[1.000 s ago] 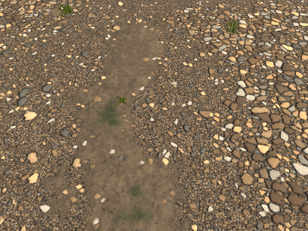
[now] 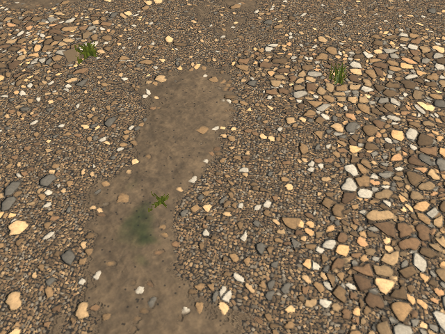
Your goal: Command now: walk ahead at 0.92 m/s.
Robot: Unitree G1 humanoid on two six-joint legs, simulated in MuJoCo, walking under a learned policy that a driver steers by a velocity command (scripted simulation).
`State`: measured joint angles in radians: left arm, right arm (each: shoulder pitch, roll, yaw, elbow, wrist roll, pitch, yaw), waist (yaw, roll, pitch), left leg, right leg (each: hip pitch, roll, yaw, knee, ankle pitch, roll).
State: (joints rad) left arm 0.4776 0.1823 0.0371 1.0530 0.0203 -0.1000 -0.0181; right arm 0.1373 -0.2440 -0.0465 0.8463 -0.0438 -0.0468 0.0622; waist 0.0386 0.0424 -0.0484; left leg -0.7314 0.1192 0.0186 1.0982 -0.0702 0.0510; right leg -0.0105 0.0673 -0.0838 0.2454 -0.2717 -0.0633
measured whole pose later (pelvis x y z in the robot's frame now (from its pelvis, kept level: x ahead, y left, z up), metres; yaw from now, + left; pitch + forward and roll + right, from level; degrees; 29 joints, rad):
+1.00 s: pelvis +0.90 -0.07 -0.01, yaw -33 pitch +2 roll +0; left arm 0.47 0.29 0.08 0.91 0.00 -0.07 -0.01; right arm -0.05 -0.23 0.03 0.61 -0.04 -0.07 0.02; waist 0.11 0.00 0.03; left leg -0.73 0.15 -0.10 0.75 -0.03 -0.06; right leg 0.01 0.20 0.17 0.32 -0.32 -0.17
